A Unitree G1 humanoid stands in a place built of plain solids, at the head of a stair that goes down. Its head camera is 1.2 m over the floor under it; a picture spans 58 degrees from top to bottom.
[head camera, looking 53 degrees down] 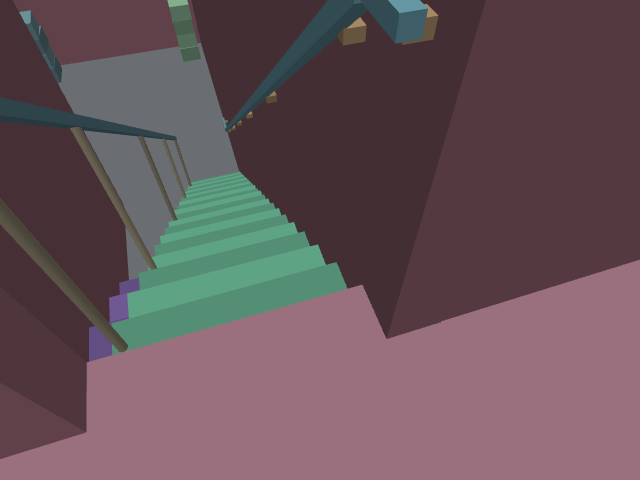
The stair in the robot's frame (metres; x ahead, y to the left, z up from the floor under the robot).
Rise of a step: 0.19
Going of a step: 0.23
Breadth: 0.84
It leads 18 degrees to the left of straight ahead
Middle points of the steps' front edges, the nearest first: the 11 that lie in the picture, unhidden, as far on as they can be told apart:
0.60 0.27 0.00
0.81 0.34 -0.20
1.05 0.41 -0.39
1.27 0.48 -0.58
1.49 0.55 -0.77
1.72 0.63 -0.97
1.94 0.70 -1.16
2.16 0.77 -1.35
2.38 0.84 -1.55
2.61 0.91 -1.73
2.84 0.99 -1.93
